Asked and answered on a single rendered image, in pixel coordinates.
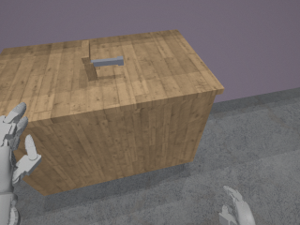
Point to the left robot forearm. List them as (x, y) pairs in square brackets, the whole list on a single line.
[(9, 215)]

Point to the robot left hand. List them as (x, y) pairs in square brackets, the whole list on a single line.
[(11, 128)]

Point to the robot right hand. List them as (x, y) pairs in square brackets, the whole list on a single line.
[(240, 213)]

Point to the counter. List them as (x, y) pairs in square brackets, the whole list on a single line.
[(97, 124)]

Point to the tap lever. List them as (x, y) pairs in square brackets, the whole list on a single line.
[(119, 60)]

